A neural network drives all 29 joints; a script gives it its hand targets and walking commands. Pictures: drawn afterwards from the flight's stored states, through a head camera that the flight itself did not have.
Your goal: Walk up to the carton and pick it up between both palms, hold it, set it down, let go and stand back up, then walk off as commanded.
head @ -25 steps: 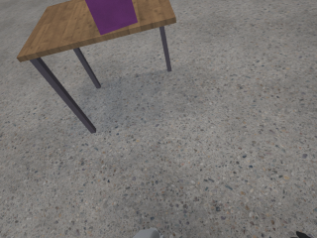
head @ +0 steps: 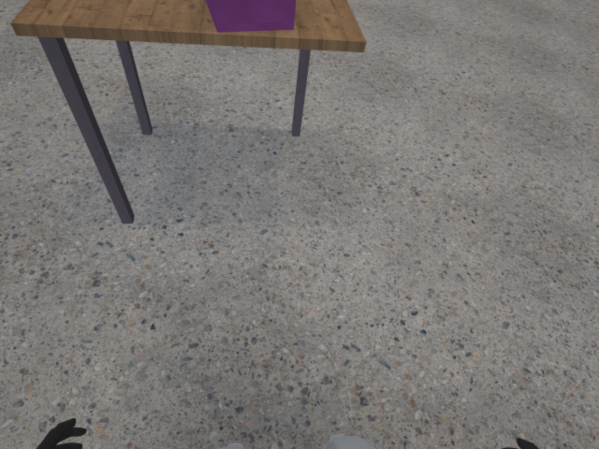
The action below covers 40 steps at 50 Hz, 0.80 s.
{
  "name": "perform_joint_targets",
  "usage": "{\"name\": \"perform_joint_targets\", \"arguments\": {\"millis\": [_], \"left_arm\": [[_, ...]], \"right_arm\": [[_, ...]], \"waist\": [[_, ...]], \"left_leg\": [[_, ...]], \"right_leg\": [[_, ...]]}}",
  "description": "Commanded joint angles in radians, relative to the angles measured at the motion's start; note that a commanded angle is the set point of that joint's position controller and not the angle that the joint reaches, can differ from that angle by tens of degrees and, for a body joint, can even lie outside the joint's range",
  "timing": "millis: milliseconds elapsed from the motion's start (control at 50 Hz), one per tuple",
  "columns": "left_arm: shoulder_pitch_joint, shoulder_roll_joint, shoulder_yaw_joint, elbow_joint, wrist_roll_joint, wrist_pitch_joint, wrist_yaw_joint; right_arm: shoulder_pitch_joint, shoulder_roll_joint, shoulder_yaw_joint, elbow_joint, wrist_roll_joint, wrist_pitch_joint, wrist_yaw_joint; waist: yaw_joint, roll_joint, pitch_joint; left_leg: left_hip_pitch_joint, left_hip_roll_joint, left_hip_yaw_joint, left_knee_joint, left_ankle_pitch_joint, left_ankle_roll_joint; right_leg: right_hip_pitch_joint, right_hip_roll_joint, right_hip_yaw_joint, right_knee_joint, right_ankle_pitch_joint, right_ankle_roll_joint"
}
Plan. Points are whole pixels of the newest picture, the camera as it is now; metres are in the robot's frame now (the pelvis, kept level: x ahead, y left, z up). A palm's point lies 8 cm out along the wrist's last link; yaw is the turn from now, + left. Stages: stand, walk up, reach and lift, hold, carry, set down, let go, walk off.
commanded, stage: walk off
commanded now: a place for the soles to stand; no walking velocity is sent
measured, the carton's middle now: out of the picture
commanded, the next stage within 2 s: stand in 0.02 s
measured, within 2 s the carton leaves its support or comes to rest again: neither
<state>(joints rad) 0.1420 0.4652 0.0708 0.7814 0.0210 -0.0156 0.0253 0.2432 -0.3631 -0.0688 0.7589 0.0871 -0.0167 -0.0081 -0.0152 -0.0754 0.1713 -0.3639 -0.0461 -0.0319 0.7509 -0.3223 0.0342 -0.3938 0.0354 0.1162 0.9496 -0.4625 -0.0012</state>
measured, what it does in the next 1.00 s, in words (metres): steps on the spot: right foot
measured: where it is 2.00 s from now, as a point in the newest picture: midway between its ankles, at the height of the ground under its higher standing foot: outside the picture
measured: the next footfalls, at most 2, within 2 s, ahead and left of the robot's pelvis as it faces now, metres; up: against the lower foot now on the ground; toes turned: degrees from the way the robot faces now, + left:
right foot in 0.22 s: +0.03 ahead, -0.15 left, +0.00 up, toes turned +7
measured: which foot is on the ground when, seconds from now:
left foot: down 0.00-1.00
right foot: up 0.00-0.20, down 0.22-1.00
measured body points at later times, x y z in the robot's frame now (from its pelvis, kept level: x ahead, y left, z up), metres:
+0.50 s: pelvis -0.01 -0.02 +0.00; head +0.01 -0.03 +0.45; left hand +0.11 +0.30 -0.08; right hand +0.09 -0.34 -0.10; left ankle +0.05 +0.09 -0.71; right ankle -0.01 -0.15 -0.71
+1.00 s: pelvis +0.01 -0.02 +0.01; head +0.03 -0.01 +0.46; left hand +0.16 +0.30 -0.08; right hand +0.13 -0.33 -0.08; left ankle +0.05 +0.09 -0.71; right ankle -0.01 -0.15 -0.71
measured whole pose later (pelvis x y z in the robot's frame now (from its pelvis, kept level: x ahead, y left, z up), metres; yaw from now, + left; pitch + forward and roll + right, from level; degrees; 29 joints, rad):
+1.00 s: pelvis +0.01 -0.02 +0.01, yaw +0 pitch -6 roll -1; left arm 0.13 0.39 0.07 0.79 0.01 -0.01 0.02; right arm 0.18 -0.40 -0.05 0.76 0.09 -0.03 -0.01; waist -0.02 0.01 0.16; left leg -0.26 -0.02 -0.04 0.66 -0.30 0.03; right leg -0.14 0.05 0.11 0.61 -0.37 0.01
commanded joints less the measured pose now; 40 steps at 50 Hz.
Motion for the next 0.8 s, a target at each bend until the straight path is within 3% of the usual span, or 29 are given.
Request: {"name": "perform_joint_targets", "arguments": {"millis": [0,20,80,140,180,200,220,240,260,280,320,340,400,460,580,720,780], "left_arm": [[0.054,0.186,0.016,0.015,-0.015,0.004,0.011],[0.069,0.115,0.016,0.022,-0.040,0.015,0.003],[0.092,0.128,0.018,0.035,-0.033,0.012,-0.008],[0.132,0.123,0.019,0.046,-0.032,0.006,-0.014],[0.167,0.110,0.016,0.053,-0.027,-0.007,-0.014],[0.148,0.125,0.017,0.036,-0.024,-0.016,-0.013],[0.111,0.173,0.027,0.016,-0.011,-0.024,-0.010],[0.057,0.226,0.036,0.008,-0.015,-0.032,-0.009],[-0.017,0.225,0.038,0.005,-0.007,-0.033,-0.011],[-0.035,0.187,0.028,-0.001,-0.007,-0.032,-0.014],[0.002,0.121,0.016,-0.002,-0.017,-0.026,-0.018],[0.024,0.104,0.013,0.000,-0.021,-0.023,-0.022],[0.026,0.108,0.014,0.002,-0.019,-0.020,-0.026],[0.002,0.115,0.013,0.002,-0.019,-0.022,-0.023],[-0.030,0.117,0.012,0.006,-0.026,-0.017,-0.021],[-0.032,0.114,0.011,0.025,-0.031,-0.010,-0.023],[-0.053,0.109,0.010,0.022,-0.030,-0.011,-0.022]], "right_arm": [[0.017,-0.279,-0.070,-0.033,-0.109,-0.021,-0.005],[-0.035,-0.245,-0.062,-0.027,-0.119,-0.030,-0.015],[-0.092,-0.257,-0.066,-0.038,-0.128,-0.032,-0.016],[-0.123,-0.260,-0.069,-0.046,-0.130,-0.026,-0.010],[-0.149,-0.255,-0.063,-0.058,-0.125,-0.018,-0.003],[-0.129,-0.224,-0.053,-0.060,-0.122,-0.016,-0.001],[-0.090,-0.168,-0.039,-0.063,-0.111,-0.016,0.000],[-0.095,-0.175,-0.037,-0.054,-0.097,-0.015,0.000],[-0.076,-0.195,-0.034,-0.029,-0.102,-0.021,0.001],[-0.059,-0.202,-0.035,-0.013,-0.104,-0.026,0.004],[-0.085,-0.241,-0.041,-0.007,-0.116,-0.034,0.006],[-0.105,-0.255,-0.043,-0.011,-0.119,-0.037,0.005],[-0.119,-0.247,-0.036,-0.009,-0.115,-0.037,0.000],[-0.108,-0.238,-0.031,0.000,-0.116,-0.038,0.002],[-0.127,-0.236,-0.023,0.001,-0.115,-0.045,0.000],[-0.144,-0.243,-0.016,0.004,-0.116,-0.046,-0.003],[-0.159,-0.234,-0.010,0.003,-0.115,-0.047,-0.003]], "waist": [[-0.027,0.315,-0.194],[0.002,0.279,-0.193],[0.017,0.280,-0.155],[0.031,0.309,-0.162],[0.061,0.295,-0.171],[0.057,0.229,-0.169],[0.028,0.073,-0.179],[0.005,0.017,-0.149],[-0.030,0.038,-0.117],[-0.036,0.029,-0.123],[-0.003,-0.012,-0.125],[0.014,-0.010,-0.133],[0.021,-0.029,-0.141],[0.013,-0.016,-0.151],[0.026,0.036,-0.208],[0.034,0.106,-0.226],[0.030,0.099,-0.222]], "left_leg": [[0.198,0.259,-0.356,-0.413,0.166,0.045],[0.175,0.249,-0.378,-0.441,0.003,0.068],[0.103,0.245,-0.376,-0.463,-0.214,0.110],[0.032,0.237,-0.342,-0.442,-0.266,0.127],[-0.049,0.213,-0.280,-0.368,-0.262,0.099],[-0.065,0.178,-0.252,-0.318,-0.248,0.061],[-0.067,0.104,-0.189,-0.188,-0.193,0.017],[0.030,0.028,-0.089,-0.132,-0.097,-0.009],[0.141,0.050,-0.063,-0.162,-0.077,-0.007],[0.201,0.072,-0.112,-0.204,-0.073,0.014],[0.153,0.142,-0.225,-0.286,-0.097,0.052],[0.110,0.156,-0.245,-0.302,-0.127,0.059],[0.077,0.137,-0.218,-0.299,-0.168,0.046],[0.107,0.129,-0.200,-0.292,-0.086,0.040],[0.134,0.150,-0.196,-0.287,0.117,0.047],[0.126,0.170,-0.204,-0.325,0.140,0.051],[0.138,0.173,-0.199,-0.329,0.170,0.049]], "right_leg": [[-0.104,-0.009,0.027,0.013,-0.022,-0.015],[-0.040,-0.007,0.064,-0.021,-0.034,-0.003],[0.002,-0.014,0.016,-0.104,-0.087,-0.009],[0.124,-0.025,-0.041,-0.225,-0.097,-0.015],[0.293,-0.038,-0.076,-0.436,0.029,-0.030],[0.325,-0.059,0.000,-0.524,0.061,-0.039],[0.282,-0.188,0.244,-0.600,0.046,-0.078],[0.120,-0.252,0.370,-0.640,-0.021,-0.140],[0.011,-0.225,0.329,-0.593,-0.010,-0.146],[-0.030,-0.162,0.247,-0.556,0.013,-0.113],[0.043,-0.080,0.118,-0.478,0.084,-0.064],[0.092,-0.066,0.097,-0.462,0.093,-0.061],[0.120,-0.088,0.131,-0.488,0.082,-0.076],[0.118,-0.098,0.136,-0.490,0.127,-0.073],[0.187,-0.092,0.102,-0.454,0.253,-0.060],[0.239,-0.084,0.077,-0.451,0.284,-0.055],[0.244,-0.083,0.072,-0.458,0.304,-0.053]]}}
